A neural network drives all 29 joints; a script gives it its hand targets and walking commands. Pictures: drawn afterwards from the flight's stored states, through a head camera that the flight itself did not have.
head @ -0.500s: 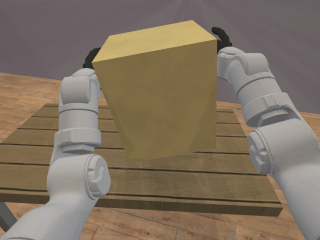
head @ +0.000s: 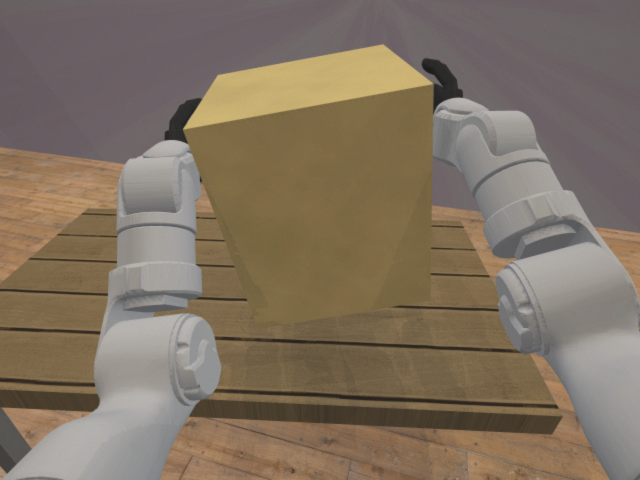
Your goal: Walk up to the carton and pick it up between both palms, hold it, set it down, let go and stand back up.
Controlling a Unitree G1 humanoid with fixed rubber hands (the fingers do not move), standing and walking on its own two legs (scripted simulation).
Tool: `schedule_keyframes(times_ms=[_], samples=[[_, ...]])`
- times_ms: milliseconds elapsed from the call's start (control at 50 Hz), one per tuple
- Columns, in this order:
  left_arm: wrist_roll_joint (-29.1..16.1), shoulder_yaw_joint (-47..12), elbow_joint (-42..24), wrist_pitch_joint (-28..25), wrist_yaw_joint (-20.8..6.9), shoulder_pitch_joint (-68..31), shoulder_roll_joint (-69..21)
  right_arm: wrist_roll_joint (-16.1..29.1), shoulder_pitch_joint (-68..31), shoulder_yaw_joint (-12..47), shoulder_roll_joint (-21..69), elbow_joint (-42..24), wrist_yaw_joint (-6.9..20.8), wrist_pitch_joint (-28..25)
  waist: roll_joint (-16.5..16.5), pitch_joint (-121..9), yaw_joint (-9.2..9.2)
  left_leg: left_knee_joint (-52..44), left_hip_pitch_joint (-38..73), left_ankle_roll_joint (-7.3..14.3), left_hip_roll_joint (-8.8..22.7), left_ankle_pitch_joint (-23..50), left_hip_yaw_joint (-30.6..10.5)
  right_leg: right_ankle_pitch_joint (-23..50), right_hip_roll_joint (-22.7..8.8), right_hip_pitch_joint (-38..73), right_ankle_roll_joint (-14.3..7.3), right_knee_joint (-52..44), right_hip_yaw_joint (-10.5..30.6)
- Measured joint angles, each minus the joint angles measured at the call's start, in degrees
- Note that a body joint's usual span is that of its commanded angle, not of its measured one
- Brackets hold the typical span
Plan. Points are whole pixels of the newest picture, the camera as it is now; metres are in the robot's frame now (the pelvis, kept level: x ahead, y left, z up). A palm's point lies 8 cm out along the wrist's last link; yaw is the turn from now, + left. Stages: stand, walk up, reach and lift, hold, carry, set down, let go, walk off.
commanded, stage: hold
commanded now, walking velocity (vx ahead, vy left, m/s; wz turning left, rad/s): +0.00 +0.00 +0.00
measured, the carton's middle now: (321, 184) +0.36 +0.00 +0.28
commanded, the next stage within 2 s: none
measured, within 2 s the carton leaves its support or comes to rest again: neither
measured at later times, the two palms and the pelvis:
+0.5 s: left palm (177, 152) +0.36 +0.16 +0.32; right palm (442, 117) +0.36 -0.14 +0.36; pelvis +0.00 +0.00 +0.00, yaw +0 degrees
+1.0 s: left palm (177, 151) +0.37 +0.16 +0.32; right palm (441, 117) +0.36 -0.14 +0.36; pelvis +0.00 +0.00 +0.00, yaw +0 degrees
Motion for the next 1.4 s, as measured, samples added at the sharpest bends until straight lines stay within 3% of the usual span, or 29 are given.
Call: schedule_keyframes(times_ms=[360, 720, 1400], samples=[[0.0, 1.0, 4.3, -0.7, 0.1, -3.4, 1.1, -1.5, -1.3, -1.0, 0.4, 2.3, 0.5, -0.2, -0.1, -0.5, 1.05, -0.7, -0.4, -0.3, 0.1, 0.6, -0.2, 0.0, 0.3, -1.0, -0.3, 0.5, 0.6], [-0.1, -0.3, 1.7, -0.7, 0.6, -1.5, 0.3, 0.0, -1.0, -0.3, -0.4, 1.3, 0.2, 0.3, 0.1, -0.6, 1.00, -0.1, -0.8, 0.0, 0.0, 0.2, -0.1, 0.4, 0.4, -1.0, 0.0, -0.2, 1.4], [-0.5, 0.0, 3.0, -1.1, 0.7, -2.1, 0.7, -0.1, -0.6, -0.1, -0.2, 1.1, -0.1, 0.6, 0.2, -0.8, 0.84, -0.4, -0.7, -0.2, 0.0, 0.1, -0.9, 0.3, 0.8, -0.7, -0.3, -0.7, 1.6]])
